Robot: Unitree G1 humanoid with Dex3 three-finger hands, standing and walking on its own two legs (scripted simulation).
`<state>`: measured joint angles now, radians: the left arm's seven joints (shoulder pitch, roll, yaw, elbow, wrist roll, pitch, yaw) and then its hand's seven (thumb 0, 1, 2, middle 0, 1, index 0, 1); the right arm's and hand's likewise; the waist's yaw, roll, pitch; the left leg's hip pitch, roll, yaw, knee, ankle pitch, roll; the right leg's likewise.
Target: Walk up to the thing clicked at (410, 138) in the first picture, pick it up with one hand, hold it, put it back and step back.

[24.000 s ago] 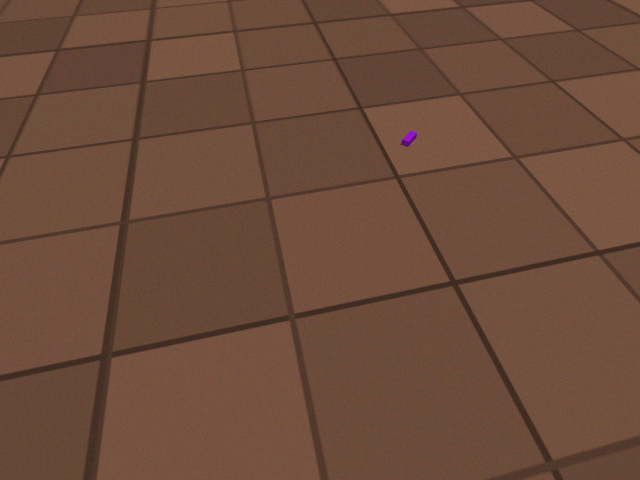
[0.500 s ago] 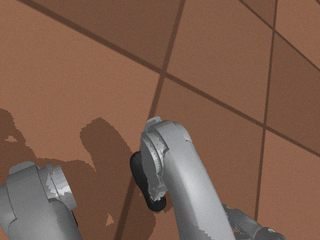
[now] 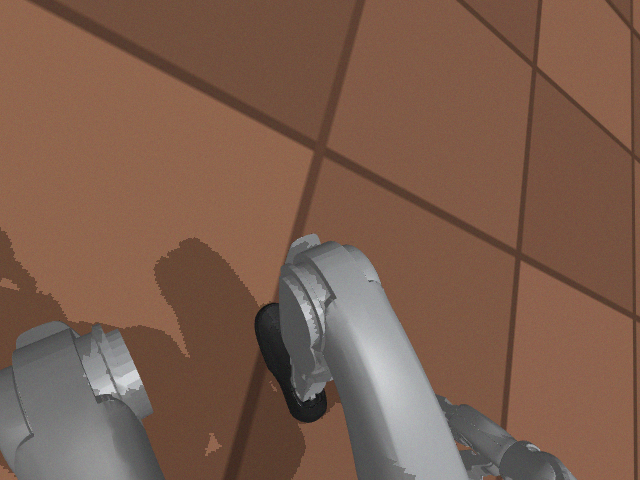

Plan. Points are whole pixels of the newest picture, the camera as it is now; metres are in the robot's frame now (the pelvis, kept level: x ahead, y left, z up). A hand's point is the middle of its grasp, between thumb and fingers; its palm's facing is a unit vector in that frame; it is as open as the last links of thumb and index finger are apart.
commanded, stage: close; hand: left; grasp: from above
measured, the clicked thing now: out of the picture +0.44 +0.32 -0.29
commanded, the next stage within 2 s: settle in 0.38 s
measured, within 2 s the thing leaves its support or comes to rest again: leaves its support in 0.82 s
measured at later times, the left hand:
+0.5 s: hand out of the picture +0.43 +0.31 -0.26, palm faces -0.43 -0.15 -0.89, open 7.0 cm
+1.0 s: hand out of the picture +0.43 +0.33 -0.21, palm faces -0.39 -0.12 -0.91, open 6.7 cm
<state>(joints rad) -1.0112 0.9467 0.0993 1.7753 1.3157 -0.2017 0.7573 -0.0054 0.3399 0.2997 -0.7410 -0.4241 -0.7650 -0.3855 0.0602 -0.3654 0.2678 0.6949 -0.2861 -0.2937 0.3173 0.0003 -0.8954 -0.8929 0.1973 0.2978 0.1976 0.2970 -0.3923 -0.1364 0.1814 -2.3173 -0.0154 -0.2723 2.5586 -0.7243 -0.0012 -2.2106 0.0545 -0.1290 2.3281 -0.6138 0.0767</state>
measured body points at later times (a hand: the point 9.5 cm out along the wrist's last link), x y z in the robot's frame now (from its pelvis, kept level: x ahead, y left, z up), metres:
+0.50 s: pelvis +0.00 +0.00 +0.00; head +0.27 +0.12 +0.33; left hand +0.45 +0.31 -0.21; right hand +0.06 -0.25 -0.06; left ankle +0.06 +0.12 -0.27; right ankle +0.13 -0.14 -0.27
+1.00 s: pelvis +0.01 +0.00 +0.01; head +0.25 +0.13 +0.37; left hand +0.44 +0.34 -0.16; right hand +0.08 -0.27 -0.06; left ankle +0.06 +0.12 -0.27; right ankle +0.13 -0.14 -0.27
